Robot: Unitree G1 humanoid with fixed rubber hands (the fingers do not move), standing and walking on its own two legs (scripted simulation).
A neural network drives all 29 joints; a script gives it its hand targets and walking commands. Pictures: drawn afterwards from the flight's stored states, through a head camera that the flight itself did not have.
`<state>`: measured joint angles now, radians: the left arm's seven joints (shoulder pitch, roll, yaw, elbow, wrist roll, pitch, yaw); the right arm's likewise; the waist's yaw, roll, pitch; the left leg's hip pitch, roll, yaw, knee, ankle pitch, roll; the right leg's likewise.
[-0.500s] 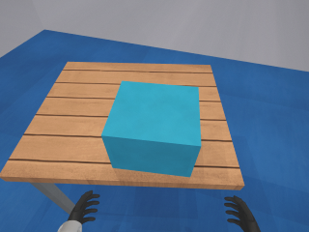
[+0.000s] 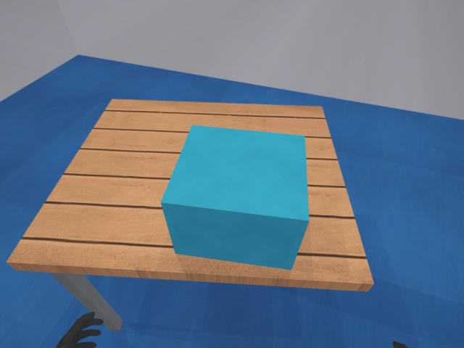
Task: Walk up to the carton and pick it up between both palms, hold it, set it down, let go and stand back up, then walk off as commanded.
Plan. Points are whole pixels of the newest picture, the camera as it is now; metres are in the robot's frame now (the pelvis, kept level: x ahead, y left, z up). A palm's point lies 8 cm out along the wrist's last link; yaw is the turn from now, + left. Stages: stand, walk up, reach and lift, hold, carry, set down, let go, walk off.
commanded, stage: stand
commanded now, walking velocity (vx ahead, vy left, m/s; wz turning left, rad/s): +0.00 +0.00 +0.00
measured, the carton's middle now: (239, 194) +0.46 +0.01 -0.03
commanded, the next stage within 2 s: none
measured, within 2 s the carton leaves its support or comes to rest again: neither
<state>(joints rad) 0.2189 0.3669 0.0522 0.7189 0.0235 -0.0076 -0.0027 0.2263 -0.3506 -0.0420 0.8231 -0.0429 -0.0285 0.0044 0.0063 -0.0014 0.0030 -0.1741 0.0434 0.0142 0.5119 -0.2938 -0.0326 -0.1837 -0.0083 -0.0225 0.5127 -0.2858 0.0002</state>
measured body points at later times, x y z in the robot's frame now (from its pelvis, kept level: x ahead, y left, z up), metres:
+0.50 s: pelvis -0.02 +0.01 +0.01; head -0.02 +0.00 +0.46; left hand +0.08 +0.31 -0.10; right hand +0.09 -0.29 -0.12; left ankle -0.01 +0.14 -0.74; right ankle +0.00 -0.12 -0.74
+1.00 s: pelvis -0.02 +0.00 +0.01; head -0.02 -0.01 +0.46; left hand +0.07 +0.31 -0.11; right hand +0.07 -0.30 -0.12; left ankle -0.01 +0.14 -0.74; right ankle +0.00 -0.12 -0.74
